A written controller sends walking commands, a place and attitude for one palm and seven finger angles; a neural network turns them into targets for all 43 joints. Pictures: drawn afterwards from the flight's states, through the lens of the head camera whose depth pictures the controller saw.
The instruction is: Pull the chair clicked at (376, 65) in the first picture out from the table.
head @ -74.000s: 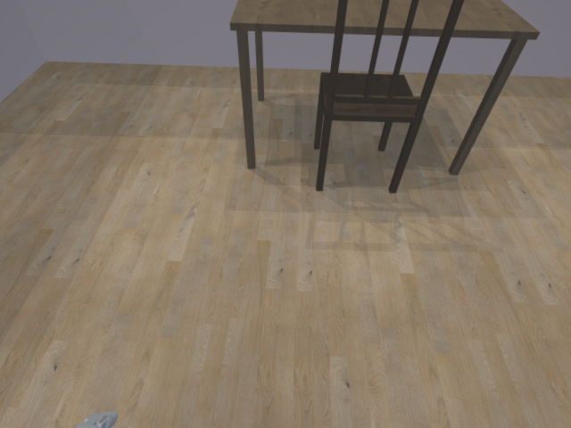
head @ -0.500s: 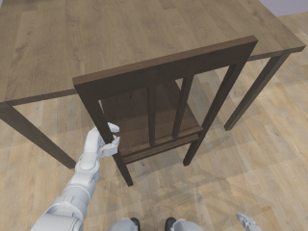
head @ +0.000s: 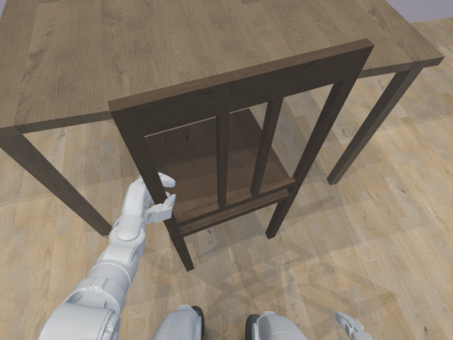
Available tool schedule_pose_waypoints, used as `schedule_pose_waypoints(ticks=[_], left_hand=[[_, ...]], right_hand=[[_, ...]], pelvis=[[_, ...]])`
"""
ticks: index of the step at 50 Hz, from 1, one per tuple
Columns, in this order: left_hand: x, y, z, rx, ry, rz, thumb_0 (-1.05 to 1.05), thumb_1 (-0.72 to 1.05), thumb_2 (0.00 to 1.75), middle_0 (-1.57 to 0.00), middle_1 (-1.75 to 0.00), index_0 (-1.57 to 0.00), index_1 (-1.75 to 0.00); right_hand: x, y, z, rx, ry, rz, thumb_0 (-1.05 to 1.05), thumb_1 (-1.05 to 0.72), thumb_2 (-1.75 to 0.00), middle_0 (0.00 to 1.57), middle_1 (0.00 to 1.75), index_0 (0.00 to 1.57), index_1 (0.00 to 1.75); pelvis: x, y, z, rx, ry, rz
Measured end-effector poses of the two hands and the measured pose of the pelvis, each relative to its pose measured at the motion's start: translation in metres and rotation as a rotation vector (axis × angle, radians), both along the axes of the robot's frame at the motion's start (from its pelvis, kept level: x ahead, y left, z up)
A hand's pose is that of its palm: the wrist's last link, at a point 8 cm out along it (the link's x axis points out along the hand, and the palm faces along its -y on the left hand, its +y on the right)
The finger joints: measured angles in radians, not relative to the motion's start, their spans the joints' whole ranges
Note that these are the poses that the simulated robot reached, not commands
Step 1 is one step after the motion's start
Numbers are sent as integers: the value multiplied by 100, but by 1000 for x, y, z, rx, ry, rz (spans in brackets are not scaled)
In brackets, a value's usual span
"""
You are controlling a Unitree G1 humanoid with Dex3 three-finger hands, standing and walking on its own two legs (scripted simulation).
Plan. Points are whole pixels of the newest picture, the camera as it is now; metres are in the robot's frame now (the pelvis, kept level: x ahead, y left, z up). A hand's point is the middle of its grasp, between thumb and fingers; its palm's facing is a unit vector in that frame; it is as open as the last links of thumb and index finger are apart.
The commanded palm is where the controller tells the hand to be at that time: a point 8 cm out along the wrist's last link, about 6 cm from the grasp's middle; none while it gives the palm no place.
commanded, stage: step backward, pulling the chair out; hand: left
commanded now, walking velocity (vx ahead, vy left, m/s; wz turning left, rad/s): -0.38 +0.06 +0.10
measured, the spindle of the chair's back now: (222, 169) +0.44 +0.02 -0.04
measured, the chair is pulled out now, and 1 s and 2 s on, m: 0.06 0.14 0.31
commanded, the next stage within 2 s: stop walking, hand still on the chair in 1.94 s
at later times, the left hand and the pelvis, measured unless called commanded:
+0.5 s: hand (166, 228) +0.31 +0.12 -0.05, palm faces -0.08 -0.98 -0.17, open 5.6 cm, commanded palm +0.29 +0.18 -0.05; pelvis -0.06 +0.02 +0.00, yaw +5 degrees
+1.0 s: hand (168, 265) +0.24 +0.11 -0.05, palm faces -0.06 -0.98 -0.21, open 5.7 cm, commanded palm +0.24 +0.16 -0.04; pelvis -0.11 +0.00 +0.01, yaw +3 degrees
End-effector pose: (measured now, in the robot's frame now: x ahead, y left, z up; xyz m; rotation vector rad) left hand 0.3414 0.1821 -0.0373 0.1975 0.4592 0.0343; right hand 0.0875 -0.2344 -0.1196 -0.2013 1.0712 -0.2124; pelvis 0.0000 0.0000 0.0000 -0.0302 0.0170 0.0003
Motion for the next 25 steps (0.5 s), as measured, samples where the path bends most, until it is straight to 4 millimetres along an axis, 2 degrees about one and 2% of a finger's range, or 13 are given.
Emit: schedule_pose_waypoints(ticks=[6,12,16,21,25], left_hand=[[-15,-8,0,16,-3,48,2,58,74,-27,-117,-50,-145],[-29,-14,3,-11,36,94,4,61,72,-23,-116,-50,-145],[-34,-14,3,-26,49,81,4,62,70,-20,-116,-50,-145],[-37,-9,2,-31,38,3,2,63,69,-17,-119,-50,-145],[-45,-7,3,-30,14,-63,1,64,70,-14,-120,-48,-144]], right_hand=[[-8,-20,-8,20,1,-8,1,-90,-90,20,30,20,30],[-16,-52,3,-47,49,14,1,-90,-90,20,30,20,30],[-18,-61,10,-99,63,35,1,-91,-90,20,30,20,30],[-23,-51,12,-160,62,53,1,-91,-90,20,30,20,30],[-35,-22,14,-121,41,12,1,-91,-90,20,30,20,30]], pelvis=[[-11,-19,-4,24,-4,20],[-16,-18,7,84,28,54],[-24,-9,10,95,63,85],[-45,14,4,64,98,128],[-61,24,4,81,69,82]])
